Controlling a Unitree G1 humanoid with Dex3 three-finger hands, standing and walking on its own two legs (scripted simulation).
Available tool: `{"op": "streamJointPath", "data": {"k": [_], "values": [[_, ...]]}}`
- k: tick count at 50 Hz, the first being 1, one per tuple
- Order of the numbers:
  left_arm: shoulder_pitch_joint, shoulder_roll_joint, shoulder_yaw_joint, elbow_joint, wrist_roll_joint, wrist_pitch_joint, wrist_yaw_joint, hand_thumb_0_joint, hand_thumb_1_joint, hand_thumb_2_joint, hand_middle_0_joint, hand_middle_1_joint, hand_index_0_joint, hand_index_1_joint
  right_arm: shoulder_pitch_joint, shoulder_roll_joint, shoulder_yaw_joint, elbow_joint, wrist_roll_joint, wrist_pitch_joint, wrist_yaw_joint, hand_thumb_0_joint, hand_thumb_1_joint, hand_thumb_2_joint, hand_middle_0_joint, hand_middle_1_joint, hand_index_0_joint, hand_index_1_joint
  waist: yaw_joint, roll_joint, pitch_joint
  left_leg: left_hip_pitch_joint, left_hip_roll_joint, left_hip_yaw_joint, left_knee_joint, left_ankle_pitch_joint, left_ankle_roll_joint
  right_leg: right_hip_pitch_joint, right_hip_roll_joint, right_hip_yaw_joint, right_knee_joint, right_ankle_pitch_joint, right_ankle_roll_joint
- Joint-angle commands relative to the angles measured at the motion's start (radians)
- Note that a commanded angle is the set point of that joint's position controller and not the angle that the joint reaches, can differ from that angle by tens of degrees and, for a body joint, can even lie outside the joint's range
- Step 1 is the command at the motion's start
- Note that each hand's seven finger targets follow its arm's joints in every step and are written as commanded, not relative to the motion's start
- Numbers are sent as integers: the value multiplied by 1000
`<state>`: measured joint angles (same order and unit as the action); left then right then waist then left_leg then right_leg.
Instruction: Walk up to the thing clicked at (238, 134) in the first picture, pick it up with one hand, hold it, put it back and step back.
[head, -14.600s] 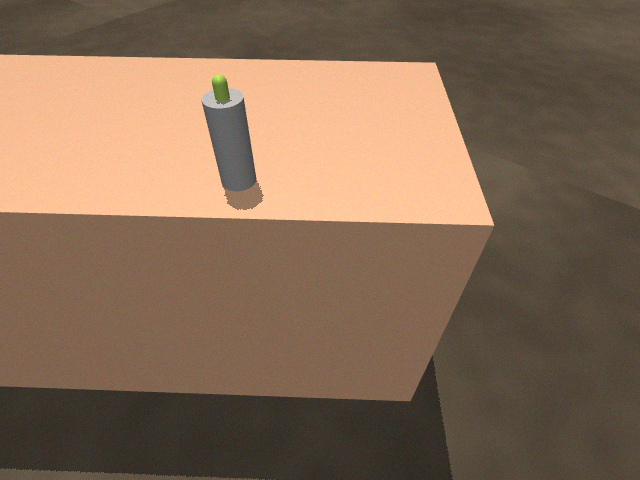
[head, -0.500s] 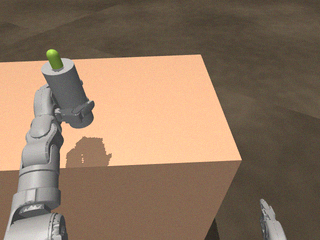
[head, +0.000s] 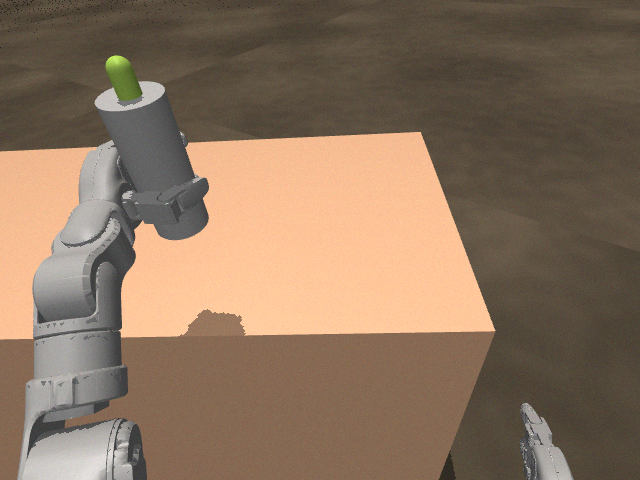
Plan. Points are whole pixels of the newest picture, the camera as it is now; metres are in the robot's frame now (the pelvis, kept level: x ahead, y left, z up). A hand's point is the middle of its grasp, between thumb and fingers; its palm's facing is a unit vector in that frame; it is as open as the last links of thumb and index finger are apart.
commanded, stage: lift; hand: left
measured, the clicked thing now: (154, 153) +0.37 +0.18 +0.29
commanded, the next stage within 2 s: hold in 0.44 s
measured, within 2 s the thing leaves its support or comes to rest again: neither
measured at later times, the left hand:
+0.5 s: hand (163, 160) +0.35 +0.17 +0.29, palm faces +0.16 -0.99 +0.01, open 9.0 cm
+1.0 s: hand (157, 143) +0.34 +0.16 +0.32, palm faces +0.13 -0.99 +0.00, open 9.0 cm
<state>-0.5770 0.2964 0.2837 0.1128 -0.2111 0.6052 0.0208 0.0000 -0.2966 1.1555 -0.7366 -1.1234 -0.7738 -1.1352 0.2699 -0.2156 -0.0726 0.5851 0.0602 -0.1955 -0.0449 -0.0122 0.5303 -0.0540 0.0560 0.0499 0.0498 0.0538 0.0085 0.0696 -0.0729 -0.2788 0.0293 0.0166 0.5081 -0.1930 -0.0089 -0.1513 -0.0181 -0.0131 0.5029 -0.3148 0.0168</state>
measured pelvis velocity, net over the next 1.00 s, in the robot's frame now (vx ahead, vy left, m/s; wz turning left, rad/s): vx -0.01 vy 0.00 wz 0.00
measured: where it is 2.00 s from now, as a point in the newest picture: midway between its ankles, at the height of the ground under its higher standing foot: outside the picture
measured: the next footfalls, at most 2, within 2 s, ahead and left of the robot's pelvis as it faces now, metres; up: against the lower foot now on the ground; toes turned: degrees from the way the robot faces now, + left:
none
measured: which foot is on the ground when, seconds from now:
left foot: down 0.00-1.00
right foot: down 0.00-1.00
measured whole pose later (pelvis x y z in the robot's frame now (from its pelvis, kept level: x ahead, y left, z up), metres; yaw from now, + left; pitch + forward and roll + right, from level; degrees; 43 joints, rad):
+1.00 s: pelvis -0.01 +0.00 +0.00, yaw +0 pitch -3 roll +0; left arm -0.71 0.32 0.29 -0.03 -0.26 0.89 0.05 0.00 -0.31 1.16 -0.74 -1.12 -0.78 -1.13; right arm 0.25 -0.23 -0.08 0.63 0.09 -0.24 -0.01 -0.01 0.53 -0.06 0.05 0.05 0.05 0.05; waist 0.03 0.09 -0.11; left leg -0.30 0.03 0.02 0.55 -0.20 -0.01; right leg -0.18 -0.02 -0.01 0.56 -0.33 0.02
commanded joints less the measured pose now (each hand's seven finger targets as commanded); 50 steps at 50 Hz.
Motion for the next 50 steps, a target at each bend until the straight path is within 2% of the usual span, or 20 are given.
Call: {"op": "streamJointPath", "data": {"k": [1, 2, 4, 10, 14, 15, 18, 20, 26, 28, 30, 31, 33, 35, 38, 40, 44, 46, 48, 50], "values": [[-592, 232, 64, -321, -20, -57, 3, 0, 216, 1344, -1280, -1440, -1302, -1447, -141, -109, -37, -159, 5, -67, -5, 0, 546, -51, 49, 50, 49, 50, 3, -14, -242, 242, -23, 13, -44, 133, 19, -113, 24, -39, -99, 191, -14], [-578, 240, 84, -321, -26, -49, 5, 0, 198, 1354, -1285, -1447, -1304, -1456, -132, -111, -39, -156, 6, -69, -4, 0, 543, -53, 49, 50, 49, 50, 0, -38, -235, 240, -24, 13, -40, 128, 22, -108, 23, -38, -99, 188, -9], [-576, 220, 65, -317, -27, -32, 9, 0, 198, 1353, -1275, -1441, -1294, -1450, -146, -112, -40, -168, 9, -74, 0, 0, 545, -53, 49, 50, 49, 50, 0, -44, -225, 232, -26, 13, -40, 127, 22, -111, 23, -39, -98, 190, -9], [-595, 232, 78, -324, -37, 15, 15, 0, 178, 1351, -1281, -1444, -1299, -1454, -153, -95, -21, -124, 12, -81, 8, 0, 542, -54, 49, 50, 49, 50, 10, -35, -217, 214, -29, 13, -33, 121, 24, -112, 19, -35, -93, 187, -9], [-613, 243, 86, -327, -36, 40, 25, 0, 169, 1346, -1274, -1436, -1292, -1447, -167, -126, -50, -135, 14, -85, 7, 0, 541, -55, 49, 50, 49, 50, 9, -52, -230, 226, -23, 8, -33, 118, 21, -120, 24, -41, -87, 175, -10], [-621, 228, 70, -340, -34, 46, 26, 0, 187, 1354, -1267, -1438, -1287, -1447, -172, -118, -43, -137, 14, -86, 11, 0, 546, -53, 49, 50, 49, 50, 15, -33, -231, 224, -23, 7, -36, 120, 16, -125, 25, -42, -84, 171, -14], [-618, 234, 77, -348, -37, 61, 23, 0, 183, 1350, -1282, -1447, -1302, -1456, -166, -111, -39, -129, 17, -92, 14, 0, 541, -54, 49, 50, 49, 50, 20, -40, -236, 221, -27, 8, -30, 117, 19, -126, 24, -40, -84, 165, -11], [-621, 248, 91, -342, -41, 67, 16, 0, 192, 1352, -1292, -1447, -1310, -1457, -152, -126, -51, -136, 16, -91, 12, 0, 535, -57, 49, 50, 49, 50, 7, -67, -246, 223, -29, 11, -22, 127, 25, -119, 21, -35, -87, 185, -5], [-656, 246, 79, -362, -42, 99, 19, 0, 189, 1374, -1284, -1458, -1304, -1468, -178, -108, -30, -125, 20, -92, 16, 0, 544, -55, 49, 50, 49, 50, 18, -37, -248, 222, -30, 11, -23, 126, 24, -127, 19, -34, -76, 181, -8], [-645, 252, 98, -358, -52, 105, 20, 0, 186, 1310, -1274, -1427, -1292, -1435, -165, -118, -41, -118, 21, -95, 16, 0, 540, -55, 49, 50, 49, 50, 17, -59, -232, 208, -29, 11, -16, 122, 24, -131, 20, -37, -77, 174, -6], [-670, 247, 74, -382, -47, 114, 17, 0, 161, 1286, -1259, -1405, -1278, -1413, -181, -123, -40, -147, 23, -99, 17, 0, 537, -56, 49, 50, 49, 50, 13, -41, -248, 220, -29, 11, -21, 115, 22, -135, 22, -37, -76, 171, -7], [-662, 251, 91, -368, -52, 116, 17, 0, 163, 1292, -1263, -1410, -1279, -1420, -169, -122, -38, -134, 22, -99, 16, 0, 534, -57, 48, 50, 49, 50, 16, -59, -245, 215, -28, 9, -18, 108, 23, -130, 22, -37, -75, 163, -6], [-671, 247, 74, -378, -49, 123, 12, 0, 200, 1291, -1250, -1398, -1267, -1407, -169, -114, -34, -142, 25, -98, 17, 0, 539, -56, 49, 50, 49, 50, 10, -53, -256, 223, -31, 11, -17, 117, 24, -137, 20, -34, -75, 173, -6], [-664, 249, 85, -376, -55, 132, 13, 0, 197, 1301, -1256, -1410, -1275, -1417, -177, -112, -32, -125, 27, -99, 19, 0, 542, -55, 49, 50, 49, 50, 23, -36, -226, 199, -30, 10, -18, 106, 21, -139, 22, -38, -69, 158, -9], [-682, 246, 76, -364, -55, 150, 17, 0, 213, 1311, -1261, -1411, -1277, -1420, -171, -121, -43, -131, 30, -99, 19, 0, 542, -56, 48, 50, 49, 50, 11, -48, -240, 211, -30, 9, -19, 103, 22, -150, 22, -37, -71, 160, -9], [-681, 249, 80, -367, -57, 159, 20, 0, 191, 1302, -1262, -1413, -1281, -1421, -173, -109, -31, -116, 30, -100, 26, 0, 543, -55, 49, 50, 49, 50, 22, -31, -221, 198, -28, 8, -22, 86, 18, -154, 24, -41, -69, 139, -12], [-692, 257, 86, -369, -61, 170, 21, 0, 213, 1304, -1265, -1410, -1283, -1418, -167, -119, -41, -133, 34, -103, 26, 0, 539, -57, 48, 50, 49, 50, 12, -63, -245, 207, -29, 10, -14, 100, 23, -147, 23, -38, -69, 156, -8], [-697, 249, 83, -381, -65, 177, 23, 0, 194, 1312, -1255, -1413, -1273, -1422, -175, -111, -36, -117, 35, -104, 29, 0, 543, -56, 48, 50, 49, 50, 26, -34, -230, 198, -28, 8, -16, 99, 19, -153, 23, -39, -62, 147, -13], [-727, 261, 88, -392, -59, 182, 29, 0, 189, 1316, -1268, -1422, -1284, -1432, -183, -121, -46, -146, 34, -106, 28, 0, 540, -57, 48, 50, 49, 50, 24, -46, -275, 224, -25, 6, -11, 122, 17, -145, 26, -41, -56, 164, -13], [-716, 248, 79, -380, -62, 192, 31, 0, 203, 1329, -1274, -1434, -1293, -1443, -180, -114, -41, -111, 35, -102, 30, 0, 542, -56, 48, 50, 49, 50, 27, -34, -226, 192, -26, 7, -15, 102, 17, -155, 25, -41, -57, 151, -13]]}}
